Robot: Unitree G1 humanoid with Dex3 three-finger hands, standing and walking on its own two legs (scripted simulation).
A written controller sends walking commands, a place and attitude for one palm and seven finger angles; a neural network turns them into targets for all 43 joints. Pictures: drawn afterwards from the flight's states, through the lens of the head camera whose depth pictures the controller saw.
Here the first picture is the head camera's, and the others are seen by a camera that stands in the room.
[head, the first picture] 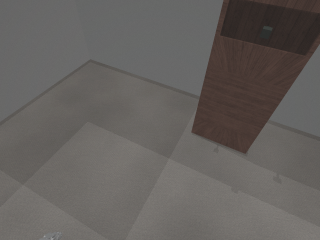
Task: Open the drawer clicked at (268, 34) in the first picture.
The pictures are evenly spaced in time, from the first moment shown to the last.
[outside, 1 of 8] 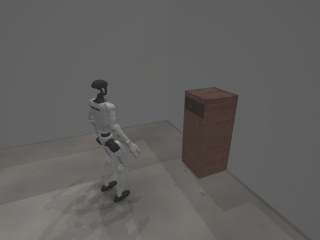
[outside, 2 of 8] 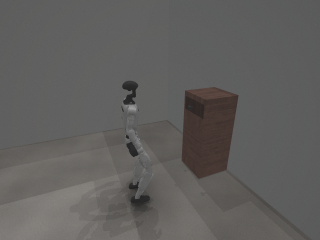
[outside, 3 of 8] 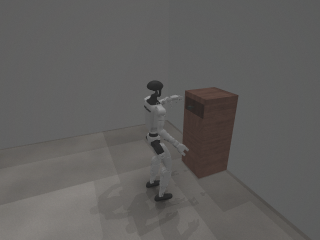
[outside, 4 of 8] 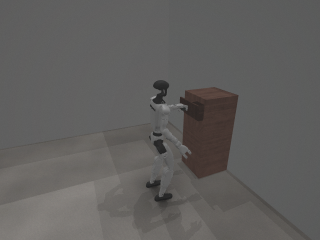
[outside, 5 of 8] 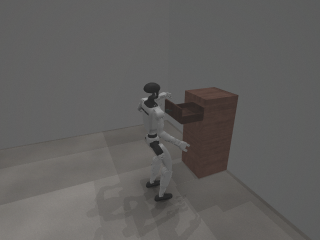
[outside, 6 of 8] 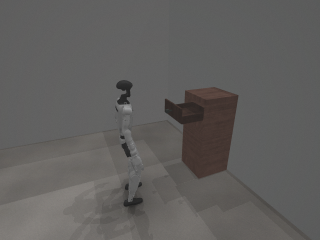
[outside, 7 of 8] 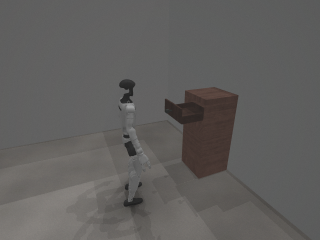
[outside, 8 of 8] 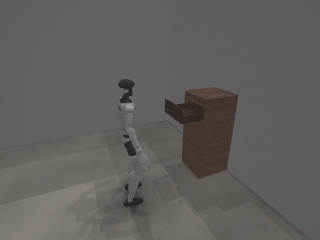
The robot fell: no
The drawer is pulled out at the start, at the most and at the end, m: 0.00 0.30 0.29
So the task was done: yes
